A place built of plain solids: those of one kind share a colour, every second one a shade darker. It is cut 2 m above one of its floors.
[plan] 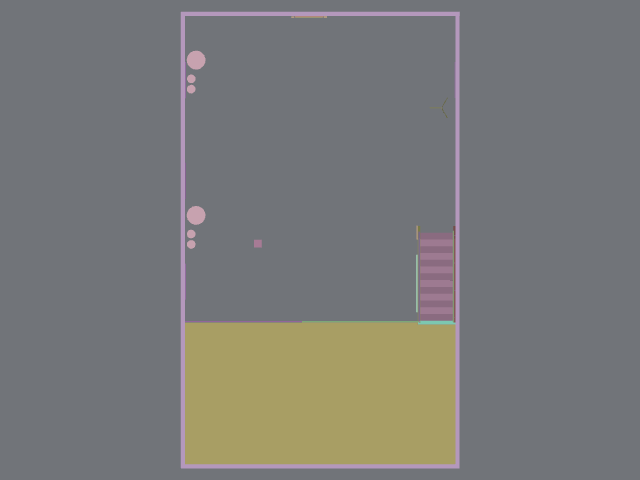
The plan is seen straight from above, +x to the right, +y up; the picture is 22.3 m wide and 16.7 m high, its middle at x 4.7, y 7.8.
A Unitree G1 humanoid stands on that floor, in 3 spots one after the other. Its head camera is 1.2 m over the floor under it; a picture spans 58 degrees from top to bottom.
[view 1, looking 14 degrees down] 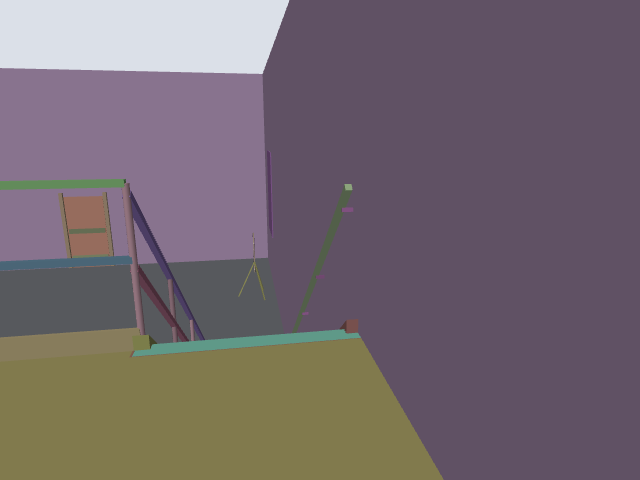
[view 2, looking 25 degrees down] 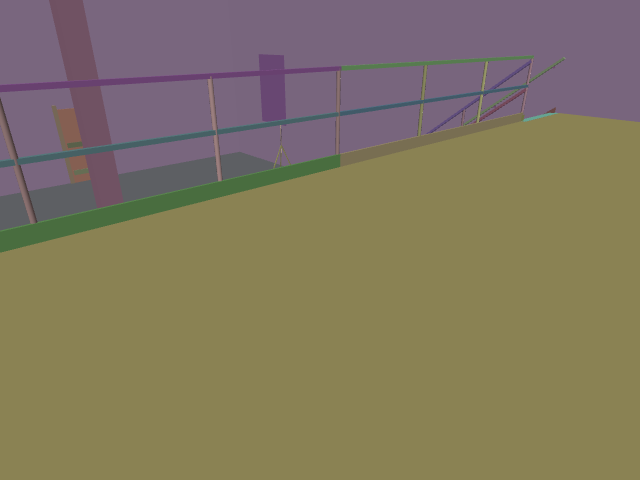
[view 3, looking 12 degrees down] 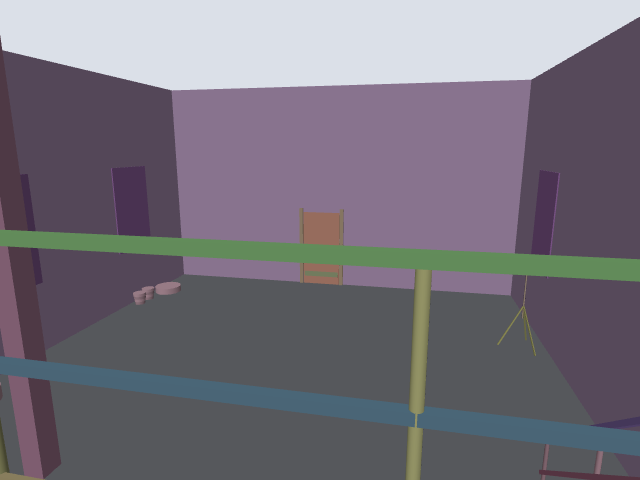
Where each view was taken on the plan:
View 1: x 8.76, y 2.55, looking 80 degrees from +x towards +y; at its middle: wall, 3.90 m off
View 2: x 1.00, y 1.82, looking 48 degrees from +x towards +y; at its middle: loft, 2.84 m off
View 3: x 6.75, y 3.93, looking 102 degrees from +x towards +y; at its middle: door_leaf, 12.15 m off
